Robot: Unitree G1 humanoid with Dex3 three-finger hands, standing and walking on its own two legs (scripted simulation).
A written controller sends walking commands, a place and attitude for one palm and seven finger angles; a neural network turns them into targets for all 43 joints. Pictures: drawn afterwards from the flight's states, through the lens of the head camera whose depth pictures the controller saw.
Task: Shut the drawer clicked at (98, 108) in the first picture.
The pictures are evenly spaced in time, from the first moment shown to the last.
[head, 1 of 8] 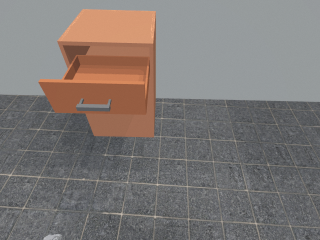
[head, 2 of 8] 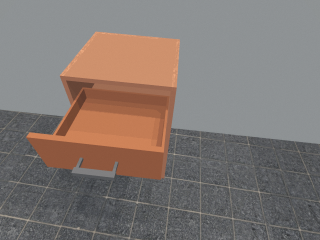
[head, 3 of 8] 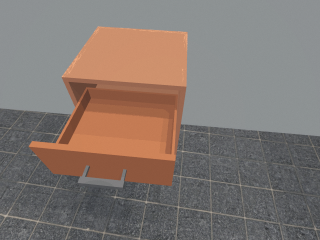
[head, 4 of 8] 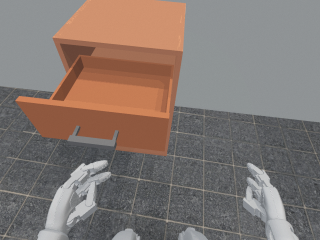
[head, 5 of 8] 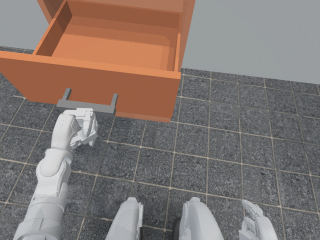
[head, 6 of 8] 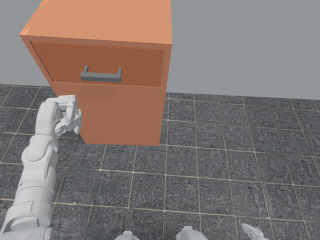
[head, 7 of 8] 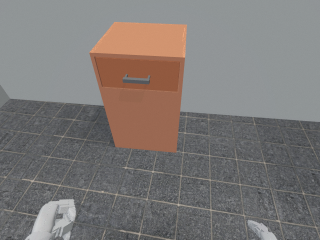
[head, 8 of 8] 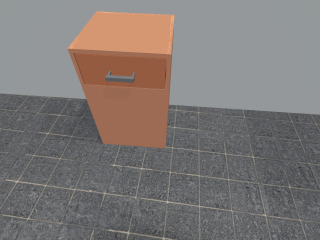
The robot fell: no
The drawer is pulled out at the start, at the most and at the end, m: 0.30 0.30 0.00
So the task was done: yes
